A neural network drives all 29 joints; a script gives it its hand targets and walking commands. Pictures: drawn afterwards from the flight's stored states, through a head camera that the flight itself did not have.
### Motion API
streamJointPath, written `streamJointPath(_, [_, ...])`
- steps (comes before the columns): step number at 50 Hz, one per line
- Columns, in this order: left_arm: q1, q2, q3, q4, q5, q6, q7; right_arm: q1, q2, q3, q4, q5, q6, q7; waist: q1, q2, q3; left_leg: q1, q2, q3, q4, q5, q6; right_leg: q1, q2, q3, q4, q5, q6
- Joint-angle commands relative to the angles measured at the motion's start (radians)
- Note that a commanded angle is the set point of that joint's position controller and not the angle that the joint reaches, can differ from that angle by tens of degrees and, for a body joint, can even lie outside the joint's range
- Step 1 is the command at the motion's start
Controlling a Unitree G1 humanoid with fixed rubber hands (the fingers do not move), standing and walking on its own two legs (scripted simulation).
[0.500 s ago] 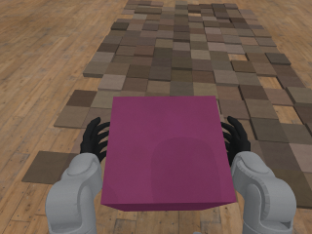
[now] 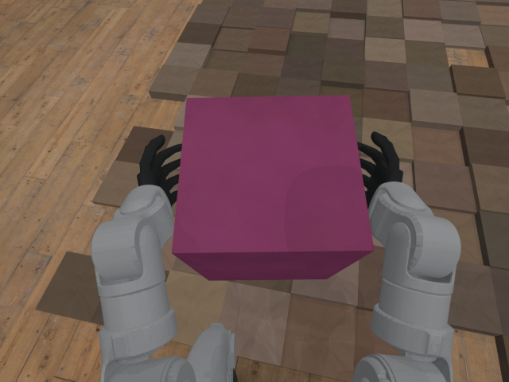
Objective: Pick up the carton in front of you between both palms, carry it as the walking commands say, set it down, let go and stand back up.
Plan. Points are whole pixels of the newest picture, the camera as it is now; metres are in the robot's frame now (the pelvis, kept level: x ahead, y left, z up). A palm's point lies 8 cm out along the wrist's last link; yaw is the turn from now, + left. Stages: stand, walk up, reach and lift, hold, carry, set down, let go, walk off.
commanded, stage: carry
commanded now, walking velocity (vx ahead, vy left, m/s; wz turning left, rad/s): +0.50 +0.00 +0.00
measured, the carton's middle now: (267, 203) +0.37 +0.02 +0.04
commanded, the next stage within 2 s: none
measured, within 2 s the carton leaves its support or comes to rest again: neither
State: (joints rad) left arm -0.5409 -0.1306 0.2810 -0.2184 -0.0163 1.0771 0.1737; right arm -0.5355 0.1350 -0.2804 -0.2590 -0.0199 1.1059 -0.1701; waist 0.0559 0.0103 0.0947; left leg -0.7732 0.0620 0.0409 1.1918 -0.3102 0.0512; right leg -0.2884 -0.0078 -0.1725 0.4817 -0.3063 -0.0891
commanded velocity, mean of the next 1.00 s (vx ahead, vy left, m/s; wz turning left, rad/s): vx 0.50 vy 0.00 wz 0.00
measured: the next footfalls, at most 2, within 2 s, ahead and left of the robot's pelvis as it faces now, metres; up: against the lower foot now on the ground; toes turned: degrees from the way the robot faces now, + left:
left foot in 0.14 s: +0.32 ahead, +0.11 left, +0.04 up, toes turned +4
right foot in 0.54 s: +0.57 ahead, -0.12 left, +0.05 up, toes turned -7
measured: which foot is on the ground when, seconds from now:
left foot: up 0.00-0.12, down 0.14-0.58, up 0.60-0.94, down 0.96-1.00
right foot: down 0.00-0.18, up 0.20-0.52, down 0.54-1.00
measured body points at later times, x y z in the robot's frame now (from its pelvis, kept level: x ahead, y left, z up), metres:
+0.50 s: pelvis +0.36 +0.01 +0.04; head +0.40 +0.00 +0.49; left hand +0.73 +0.13 +0.18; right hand +0.71 -0.18 +0.19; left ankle +0.28 +0.11 -0.70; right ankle +0.49 -0.12 -0.66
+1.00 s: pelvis +0.68 -0.01 +0.04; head +0.71 +0.01 +0.49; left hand +1.04 +0.16 +0.18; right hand +1.04 -0.15 +0.18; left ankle +0.77 +0.10 -0.68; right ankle +0.54 -0.11 -0.68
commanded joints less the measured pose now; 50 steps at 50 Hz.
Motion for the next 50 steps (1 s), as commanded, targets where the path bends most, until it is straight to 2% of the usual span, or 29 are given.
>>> streamJointPath(1, [-0.551,-0.701,-0.709,-0.128,-0.247,-0.004,-0.065,-0.529,0.681,0.671,-0.066,0.173,-0.033,0.006,0.038,-0.13,-0.543,-0.175,-0.007,0.057,-0.086,0.047,0.002,0.592,-0.228,0.242,-0.042,0.651,-0.128])
streamJointPath(4, [-0.53,-0.662,-0.719,-0.167,-0.255,0.005,-0.06,-0.51,0.635,0.669,-0.106,0.18,-0.025,0.007,0.032,-0.113,-0.466,-0.067,-0.032,0.109,-0.381,0.165,0.009,0.532,-0.176,0.174,-0.052,0.693,-0.099])
streamJointPath(5, [-0.515,-0.645,-0.719,-0.168,-0.254,0.01,-0.057,-0.487,0.611,0.662,-0.109,0.178,-0.018,0.006,0.015,-0.118,-0.449,0.078,-0.069,0.162,-0.504,0.151,0.016,0.451,-0.169,0.135,-0.069,0.752,-0.078])
streamJointPath(6, [-0.503,-0.629,-0.717,-0.17,-0.25,0.017,-0.053,-0.467,0.59,0.657,-0.108,0.174,-0.009,0.005,-0.018,-0.147,-0.449,0.23,-0.122,0.221,-0.546,0.137,0.026,0.39,-0.169,0.097,-0.02,0.929,-0.059])
streamJointPath(7, [-0.483,-0.612,-0.709,-0.166,-0.244,0.026,-0.047,-0.446,0.575,0.654,-0.094,0.171,0.0,0.004,-0.084,-0.171,-0.5,0.435,-0.159,0.239,-0.625,0.208,0.048,0.338,-0.156,0.029,0.136,1.072,-0.024])
streamJointPath(8, [-0.476,-0.598,-0.703,-0.168,-0.231,0.036,-0.042,-0.42,0.565,0.648,-0.089,0.174,0.008,0.004,-0.142,-0.13,-0.616,0.705,-0.126,0.15,-0.663,0.258,0.079,0.221,-0.105,0.004,0.346,0.922,0.017])
streamJointPath(9, [-0.458,-0.607,-0.694,-0.186,-0.227,0.048,-0.041,-0.423,0.548,0.649,-0.093,0.176,0.01,0.001,-0.182,0.198,-0.815,1.072,0.2,-0.403,-0.643,0.279,0.284,-0.138,0.001,0.054,0.778,0.521,0.086])
streamJointPath(10, [-0.489,-0.591,-0.688,-0.204,-0.222,0.056,-0.04,-0.396,0.592,0.663,-0.07,0.198,0.019,0.005,-0.179,0.339,-0.822,1.146,0.258,-0.648,-0.747,0.547,0.343,-0.33,0.129,0.148,0.99,-0.155,0.073])
streamJointPath(11, [-0.507,-0.621,-0.681,-0.199,-0.217,0.057,-0.037,-0.43,0.612,0.688,-0.121,0.227,0.024,0.015,-0.166,0.235,-0.771,1.158,0.261,-0.558,-0.688,0.618,0.328,-0.445,0.068,0.241,1.097,-0.177,0.043])
streamJointPath(12, [-0.512,-0.628,-0.655,-0.199,-0.199,0.056,-0.035,-0.499,0.654,0.726,-0.159,0.268,0.025,0.027,-0.176,0.102,-0.718,1.114,0.252,-0.496,-0.669,0.617,0.283,-0.512,0.024,0.239,1.067,-0.168,0.027])
streamJointPath(14, [-0.512,-0.633,-0.62,-0.179,-0.158,0.052,-0.028,-0.607,0.699,0.778,-0.213,0.326,0.02,0.047,-0.148,0.015,-0.607,0.964,0.219,-0.4,-0.721,0.497,0.204,-0.519,-0.025,0.24,0.905,-0.1,0.014])
streamJointPath(17, [-0.483,-0.598,-0.598,-0.154,-0.105,0.049,-0.016,-0.644,0.693,0.797,-0.22,0.372,0.018,0.06,-0.118,0.039,-0.575,0.891,0.208,-0.316,-0.771,0.426,0.184,-0.471,-0.041,0.202,0.703,-0.085,0.024])
streamJointPath(20, [-0.448,-0.563,-0.588,-0.121,-0.076,0.067,-0.004,-0.6,0.649,0.765,-0.159,0.363,0.039,0.058,-0.124,0.094,-0.531,0.853,0.186,-0.204,-0.797,0.48,0.194,-0.444,-0.049,0.162,0.47,0.015,0.042])
streamJointPath(22, [-0.441,-0.54,-0.58,-0.098,-0.069,0.089,0.0,-0.567,0.624,0.726,-0.098,0.333,0.06,0.052,-0.118,0.12,-0.489,0.783,0.153,-0.121,-0.822,0.497,0.156,-0.341,-0.031,0.117,0.268,0.094,0.05])
streamJointPath(24, [-0.453,-0.529,-0.577,-0.078,-0.078,0.112,-0.004,-0.544,0.607,0.685,-0.041,0.297,0.08,0.044,-0.112,0.145,-0.456,0.73,0.131,-0.057,-0.825,0.492,0.115,-0.224,0.024,0.011,0.146,0.125,0.049])
streamJointPath(26, [-0.48,-0.538,-0.575,-0.036,-0.096,0.13,-0.011,-0.533,0.59,0.645,0.01,0.258,0.097,0.034,-0.074,0.141,-0.449,0.699,0.114,0.005,-0.727,0.56,0.063,-0.084,0.046,-0.024,0.026,0.216,0.029])
streamJointPath(27, [-0.483,-0.54,-0.572,-0.007,-0.106,0.136,-0.013,-0.528,0.585,0.628,0.034,0.237,0.104,0.028,-0.05,0.104,-0.48,0.657,0.083,0.049,-0.617,0.592,0.028,0.055,0.042,-0.015,0.001,0.203,0.011])
streamJointPath(28, [-0.471,-0.541,-0.566,0.024,-0.112,0.141,-0.016,-0.535,0.572,0.61,0.056,0.218,0.111,0.021,0.007,0.055,-0.542,0.561,0.049,0.088,-0.433,0.49,-0.009,0.237,-0.012,0.07,0.035,0.178,-0.01])
streamJointPath(29, [-0.491,-0.526,-0.559,0.036,-0.112,0.141,-0.014,-0.532,0.578,0.593,0.066,0.208,0.117,0.016,0.01,-0.206,-0.609,0.284,-0.071,0.086,-0.109,0.19,-0.046,0.414,-0.28,0.555,-0.062,0.068,-0.126])
streamJointPath(30, [-0.503,-0.563,-0.562,0.054,-0.132,0.142,-0.015,-0.558,0.587,0.578,0.07,0.195,0.121,0.013,0.029,-0.338,-0.576,0.076,-0.153,0.024,0.056,-0.201,-0.033,0.482,-0.353,0.772,-0.146,0.182,-0.194])
streamJointPath(31, [-0.54,-0.605,-0.581,0.029,-0.159,0.14,-0.024,-0.578,0.621,0.579,0.082,0.184,0.116,0.01,0.011,-0.252,-0.566,0.01,-0.089,-0.062,0.166,-0.216,-0.002,0.487,-0.347,0.706,-0.097,0.235,-0.196])
streamJointPath(32, [-0.6,-0.666,-0.612,0.002,-0.191,0.13,-0.036,-0.593,0.654,0.57,0.08,0.175,0.108,0.012,0.022,-0.128,-0.546,-0.014,-0.063,-0.073,0.153,-0.17,0.009,0.446,-0.321,0.626,-0.079,0.302,-0.18])
streamJointPath(33, [-0.672,-0.722,-0.643,-0.034,-0.227,0.117,-0.049,-0.61,0.693,0.567,0.074,0.168,0.097,0.015,0.011,-0.07,-0.525,-0.001,-0.024,-0.086,0.086,-0.115,0.014,0.387,-0.307,0.558,-0.091,0.302,-0.153])
streamJointPath(35, [-0.753,-0.798,-0.693,-0.075,-0.281,0.089,-0.071,-0.643,0.736,0.579,0.047,0.158,0.07,0.02,-0.009,-0.092,-0.534,0.079,0.004,-0.083,-0.054,-0.045,0.008,0.317,-0.278,0.456,-0.128,0.288,-0.116])
streamJointPath(40, [-0.671,-0.756,-0.713,-0.096,-0.29,0.055,-0.068,-0.577,0.685,0.607,-0.007,0.139,0.031,0.004,0.01,-0.124,-0.551,0.076,-0.004,-0.035,-0.351,0.074,-0.03,0.384,-0.252,0.323,-0.132,0.352,-0.141])
streamJointPath(43, [-0.616,-0.693,-0.701,-0.102,-0.269,0.058,-0.05,-0.547,0.63,0.612,-0.04,0.149,0.035,-0.002,0.022,-0.124,-0.527,0.112,-0.008,-0.016,-0.513,0.234,-0.03,0.425,-0.235,0.261,-0.112,0.47,-0.104])
streamJointPath(48, [-0.557,-0.628,-0.665,-0.06,-0.209,0.088,-0.03,-0.516,0.568,0.601,-0.025,0.168,0.068,0.007,0.008,-0.135,-0.486,0.33,-0.068,0.077,-0.788,0.326,-0.003,0.424,-0.175,0.14,0.036,0.653,-0.02])
streamJointPath(49, [-0.557,-0.627,-0.657,-0.051,-0.2,0.097,-0.027,-0.507,0.562,0.594,-0.005,0.168,0.073,0.008,-0.038,-0.065,-0.528,0.543,-0.094,0.139,-0.831,0.385,0.007,0.348,-0.117,0.068,0.198,0.669,0.031])
streamJointPath(50, [-0.565,-0.636,-0.657,-0.061,-0.205,0.107,-0.028,-0.516,0.557,0.587,0.019,0.162,0.07,0.005,-0.083,0.089,-0.652,0.946,0.019,-0.033,-0.698,0.487,0.123,0.035,-0.099,0.072,0.424,0.54,0.091])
